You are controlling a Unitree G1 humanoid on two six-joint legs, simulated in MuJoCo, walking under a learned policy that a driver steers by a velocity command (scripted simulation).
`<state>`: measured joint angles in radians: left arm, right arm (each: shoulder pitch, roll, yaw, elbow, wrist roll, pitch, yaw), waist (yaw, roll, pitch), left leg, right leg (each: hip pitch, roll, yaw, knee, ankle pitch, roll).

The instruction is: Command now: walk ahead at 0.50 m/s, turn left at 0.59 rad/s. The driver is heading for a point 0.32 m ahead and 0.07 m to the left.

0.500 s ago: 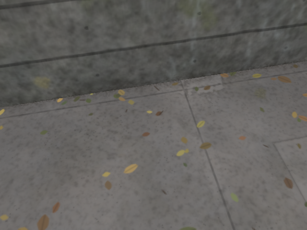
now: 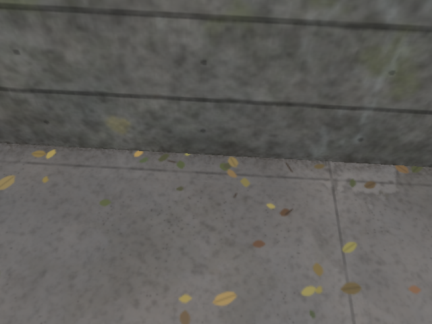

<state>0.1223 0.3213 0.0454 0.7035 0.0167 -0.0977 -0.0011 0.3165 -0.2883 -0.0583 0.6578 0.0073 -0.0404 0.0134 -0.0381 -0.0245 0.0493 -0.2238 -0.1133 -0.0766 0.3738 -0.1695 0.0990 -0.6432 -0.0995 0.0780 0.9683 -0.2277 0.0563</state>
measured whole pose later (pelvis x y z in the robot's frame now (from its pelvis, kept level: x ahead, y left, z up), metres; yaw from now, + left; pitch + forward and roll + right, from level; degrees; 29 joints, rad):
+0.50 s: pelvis +0.23 -0.06 +0.00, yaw +12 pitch +1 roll +0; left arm 0.19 0.26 0.03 0.81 0.01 -0.06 -0.02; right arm 0.18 -0.29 -0.04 0.65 -0.01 0.02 -0.04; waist 0.03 0.03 0.07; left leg -0.46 0.01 -0.08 0.78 -0.35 -0.07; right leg -0.26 0.02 -0.01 0.40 -0.16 -0.04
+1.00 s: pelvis +0.28 -0.02 -0.01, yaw +13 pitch -1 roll +0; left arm 0.15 0.30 -0.01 0.88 0.01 -0.01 -0.01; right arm 0.15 -0.26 -0.01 0.69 -0.02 0.02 -0.01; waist 0.01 0.00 0.04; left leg -0.25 -0.02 -0.07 0.53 -0.26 -0.01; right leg -0.17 -0.02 -0.02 0.52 -0.33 0.01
